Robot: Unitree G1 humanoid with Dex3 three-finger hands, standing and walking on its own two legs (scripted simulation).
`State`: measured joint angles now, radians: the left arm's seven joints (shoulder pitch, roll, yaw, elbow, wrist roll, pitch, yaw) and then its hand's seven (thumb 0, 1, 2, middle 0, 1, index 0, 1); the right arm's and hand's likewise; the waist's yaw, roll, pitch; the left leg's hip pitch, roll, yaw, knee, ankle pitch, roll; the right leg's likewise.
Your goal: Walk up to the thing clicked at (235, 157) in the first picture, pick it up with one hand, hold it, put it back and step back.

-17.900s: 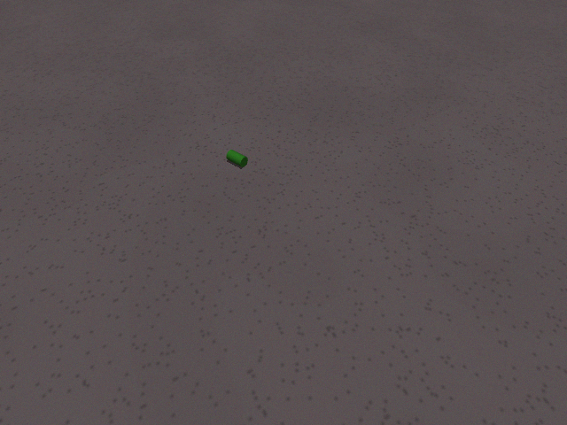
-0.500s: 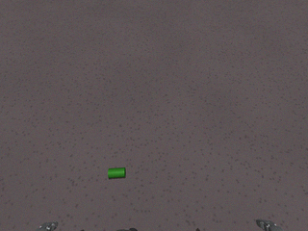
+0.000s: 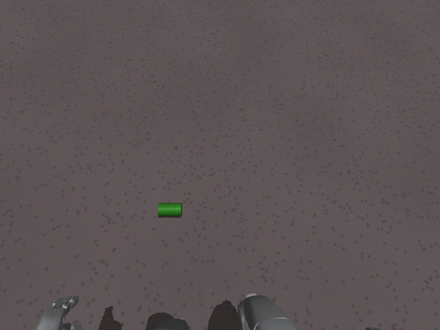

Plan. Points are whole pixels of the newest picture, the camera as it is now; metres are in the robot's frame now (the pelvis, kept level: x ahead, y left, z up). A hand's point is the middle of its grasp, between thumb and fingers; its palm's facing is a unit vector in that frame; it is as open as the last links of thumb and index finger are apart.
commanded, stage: walk up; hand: left
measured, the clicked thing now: (170, 209) +0.61 +0.21 -0.73
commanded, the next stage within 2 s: stand in 1.76 s
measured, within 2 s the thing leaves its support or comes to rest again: neither
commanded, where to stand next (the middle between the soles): +0.23 -0.03 m, yaw -1 degrees
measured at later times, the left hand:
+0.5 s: hand out of the picture +0.01 +0.28 -0.15, palm faces -0.04 -0.91 -0.41, open 7.4 cm
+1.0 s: hand out of the picture -0.15 +0.25 -0.15, palm faces -0.07 -0.93 -0.36, open 7.4 cm
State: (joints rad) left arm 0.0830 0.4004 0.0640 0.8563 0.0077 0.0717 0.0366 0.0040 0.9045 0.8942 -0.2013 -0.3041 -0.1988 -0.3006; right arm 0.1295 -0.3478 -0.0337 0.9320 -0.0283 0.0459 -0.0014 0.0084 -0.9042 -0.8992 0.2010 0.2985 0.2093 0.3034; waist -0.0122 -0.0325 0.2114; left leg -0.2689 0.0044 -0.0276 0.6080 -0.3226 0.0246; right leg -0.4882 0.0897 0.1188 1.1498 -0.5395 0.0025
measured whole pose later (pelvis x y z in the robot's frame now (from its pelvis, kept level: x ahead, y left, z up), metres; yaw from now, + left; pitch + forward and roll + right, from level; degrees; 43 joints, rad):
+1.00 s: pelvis -0.22 +0.00 +0.00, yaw -5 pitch -3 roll +0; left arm 0.26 0.34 0.06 0.95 0.04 0.00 -0.02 0.01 0.90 0.89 -0.20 -0.30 -0.20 -0.30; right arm 0.24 -0.42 -0.05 0.94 -0.01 0.00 0.01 0.01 -0.91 -0.90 0.20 0.30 0.20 0.30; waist 0.02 0.03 0.06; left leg -0.32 -0.01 -0.06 0.73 -0.44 -0.01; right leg -0.18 0.00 0.03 0.57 -0.35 0.00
